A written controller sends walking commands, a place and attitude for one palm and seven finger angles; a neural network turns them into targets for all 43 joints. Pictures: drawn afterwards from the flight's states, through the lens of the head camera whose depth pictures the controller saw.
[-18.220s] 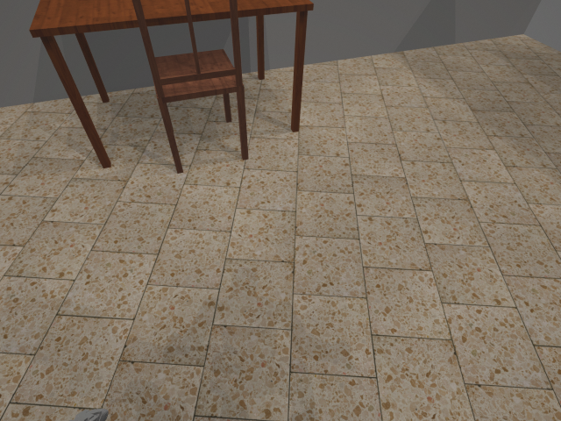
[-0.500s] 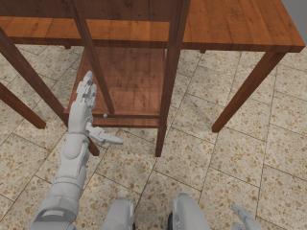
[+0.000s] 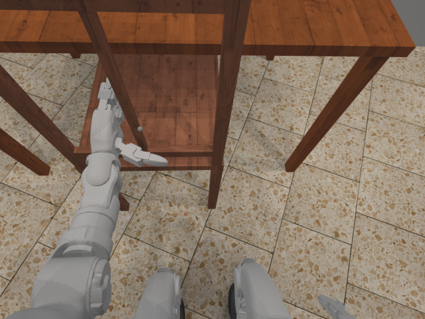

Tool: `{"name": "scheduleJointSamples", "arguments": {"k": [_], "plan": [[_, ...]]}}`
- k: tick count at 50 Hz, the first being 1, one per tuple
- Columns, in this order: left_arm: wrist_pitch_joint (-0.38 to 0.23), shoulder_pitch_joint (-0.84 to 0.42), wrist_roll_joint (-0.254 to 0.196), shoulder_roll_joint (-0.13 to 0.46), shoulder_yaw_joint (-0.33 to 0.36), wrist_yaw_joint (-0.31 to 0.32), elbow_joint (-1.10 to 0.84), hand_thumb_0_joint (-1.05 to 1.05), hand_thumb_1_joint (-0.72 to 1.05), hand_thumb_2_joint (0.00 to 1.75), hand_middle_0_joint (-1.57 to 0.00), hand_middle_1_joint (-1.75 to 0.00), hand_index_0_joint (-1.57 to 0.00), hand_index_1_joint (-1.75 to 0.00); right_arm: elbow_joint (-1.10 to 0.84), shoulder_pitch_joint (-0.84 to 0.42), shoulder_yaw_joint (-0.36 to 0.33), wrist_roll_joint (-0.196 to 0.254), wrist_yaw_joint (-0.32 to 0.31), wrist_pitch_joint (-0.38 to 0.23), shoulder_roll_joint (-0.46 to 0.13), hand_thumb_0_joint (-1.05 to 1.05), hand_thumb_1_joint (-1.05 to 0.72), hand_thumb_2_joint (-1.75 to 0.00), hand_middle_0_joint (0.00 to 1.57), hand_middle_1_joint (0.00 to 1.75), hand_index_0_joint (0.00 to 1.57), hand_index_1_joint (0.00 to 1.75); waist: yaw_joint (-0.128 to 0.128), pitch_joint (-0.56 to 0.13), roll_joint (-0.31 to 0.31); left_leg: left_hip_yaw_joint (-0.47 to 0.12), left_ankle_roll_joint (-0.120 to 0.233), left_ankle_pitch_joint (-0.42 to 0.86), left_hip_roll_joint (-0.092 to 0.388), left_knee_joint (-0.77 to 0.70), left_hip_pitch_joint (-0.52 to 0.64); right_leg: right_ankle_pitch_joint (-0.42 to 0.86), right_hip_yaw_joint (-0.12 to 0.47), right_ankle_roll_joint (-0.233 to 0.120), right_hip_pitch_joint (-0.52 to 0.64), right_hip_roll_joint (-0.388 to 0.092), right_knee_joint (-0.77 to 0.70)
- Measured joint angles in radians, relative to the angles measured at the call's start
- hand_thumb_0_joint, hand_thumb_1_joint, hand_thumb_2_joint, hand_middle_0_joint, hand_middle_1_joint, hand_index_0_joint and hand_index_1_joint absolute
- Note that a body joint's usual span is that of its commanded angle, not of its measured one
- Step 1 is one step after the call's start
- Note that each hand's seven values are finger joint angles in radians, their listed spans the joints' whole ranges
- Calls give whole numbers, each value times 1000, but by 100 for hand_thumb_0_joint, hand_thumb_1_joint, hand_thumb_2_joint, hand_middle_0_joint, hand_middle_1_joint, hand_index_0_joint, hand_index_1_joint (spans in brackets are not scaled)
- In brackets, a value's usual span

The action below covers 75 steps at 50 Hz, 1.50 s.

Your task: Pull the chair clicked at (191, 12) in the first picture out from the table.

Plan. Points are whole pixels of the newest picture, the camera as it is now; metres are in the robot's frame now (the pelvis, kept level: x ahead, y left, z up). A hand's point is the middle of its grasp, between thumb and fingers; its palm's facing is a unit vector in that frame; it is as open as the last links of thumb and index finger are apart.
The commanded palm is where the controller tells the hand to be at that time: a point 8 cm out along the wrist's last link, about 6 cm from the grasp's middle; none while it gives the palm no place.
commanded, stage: push the fingers through the gap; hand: left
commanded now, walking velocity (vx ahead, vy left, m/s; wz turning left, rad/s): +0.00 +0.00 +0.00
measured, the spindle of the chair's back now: (125, 102) +0.49 +0.14 +0.06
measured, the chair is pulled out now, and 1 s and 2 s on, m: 0.00 0.00 0.02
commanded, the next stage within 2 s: hook a spindle and tug to test in 0.44 s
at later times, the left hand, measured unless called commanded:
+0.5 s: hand (135, 123) +0.47 +0.13 +0.03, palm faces -0.01 -1.00 -0.02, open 16.9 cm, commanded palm +0.44 +0.18 +0.03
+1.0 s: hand (139, 125) +0.46 +0.12 +0.03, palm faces -0.02 -1.00 -0.03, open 13.9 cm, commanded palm +0.43 +0.16 +0.03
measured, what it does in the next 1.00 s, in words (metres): stands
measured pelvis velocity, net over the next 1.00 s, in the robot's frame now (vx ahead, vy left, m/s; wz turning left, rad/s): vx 0.00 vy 0.00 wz -0.01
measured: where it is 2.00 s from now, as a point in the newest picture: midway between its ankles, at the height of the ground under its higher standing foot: outside the picture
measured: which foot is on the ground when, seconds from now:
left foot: down 0.00-1.00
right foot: down 0.00-1.00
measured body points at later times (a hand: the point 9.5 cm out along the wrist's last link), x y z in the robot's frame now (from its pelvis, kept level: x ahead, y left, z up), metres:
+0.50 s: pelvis +0.00 +0.00 +0.00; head +0.15 +0.01 +0.43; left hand +0.47 +0.18 +0.03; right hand +0.06 -0.26 -0.12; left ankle +0.02 +0.11 -0.62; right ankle +0.05 -0.12 -0.62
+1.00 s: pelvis +0.00 +0.00 +0.00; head +0.14 +0.01 +0.43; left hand +0.46 +0.18 +0.03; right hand +0.07 -0.25 -0.12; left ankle +0.02 +0.11 -0.62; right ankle +0.05 -0.12 -0.62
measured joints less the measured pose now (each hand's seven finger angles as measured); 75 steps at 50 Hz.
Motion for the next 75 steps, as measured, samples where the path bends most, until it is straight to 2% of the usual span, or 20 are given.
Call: {"name": "scheduleJointSamples", "arguments": {"k": [6,12,21,31,38,47,53,60,70,75], "plan": [[-7,-61,7,30,35,-11,61,-1,-49,30,-6,-8,-6,-8,4,12,1,-5,5,15,-1,1,-91,-90,20,30,20,30,-13,2,-1,1,0,-2,4,7,-18,1,2,0,-19,4,5],[0,-53,-6,41,52,-34,64,-1,-49,30,-6,-8,-6,-8,-1,31,0,-2,9,33,-4,1,-91,-90,20,30,20,30,-14,4,-2,6,2,-2,7,-1,-14,5,6,2,-17,8,-4],[-16,-43,-7,36,44,-35,64,-1,-50,30,-6,-8,-6,-8,5,28,-1,-3,9,34,-5,1,-91,-90,20,30,20,30,-13,7,-5,1,4,-3,6,-2,-9,4,1,4,-6,7,-12],[-8,-43,-7,38,43,-40,54,-1,-49,30,-6,-9,-7,-10,-12,8,-1,-4,14,42,-2,1,-91,-90,20,30,20,30,-12,2,-4,1,7,-9,5,5,-12,2,2,8,-8,7,-9],[-6,-11,-11,8,8,-28,17,-1,-50,30,-12,-28,-13,-29,-10,6,-2,0,18,44,3,1,-91,-90,20,30,20,30,3,-2,-2,2,8,-8,3,-4,2,2,3,10,7,5,-17],[-15,-21,8,4,13,-4,31,-1,-46,31,-26,-71,-27,-72,-12,-2,1,-5,16,40,7,1,-91,-90,20,30,20,30,-6,-1,-3,0,7,-7,3,3,-1,1,2,8,3,5,-9],[-13,-12,0,2,1,-5,9,-1,-28,39,-36,-104,-37,-104,-10,7,-4,-3,19,43,4,1,-91,-90,20,30,20,30,-1,-1,-1,2,5,-5,3,0,2,3,4,6,4,6,-10],[-9,-20,2,-5,1,13,28,0,5,53,-46,-132,-44,-132,-4,15,-4,-3,17,43,2,1,-91,-90,20,30,20,30,1,-1,-2,-1,2,0,2,-9,8,5,2,3,10,5,-15],[-24,-50,4,7,-2,9,65,1,59,76,-49,-143,-47,-144,5,15,-7,-5,15,42,-1,1,-91,-90,20,30,20,30,2,1,-4,-8,-3,1,1,-2,-4,2,-5,-3,-1,4,-5],[-19,-47,0,10,9,-6,59,1,77,84,-50,-144,-48,-145,1,12,-7,-4,14,45,-1,1,-91,-90,20,30,20,30,0,2,-4,-6,-3,0,4,-2,-5,2,-3,-3,-4,7,-6]]}}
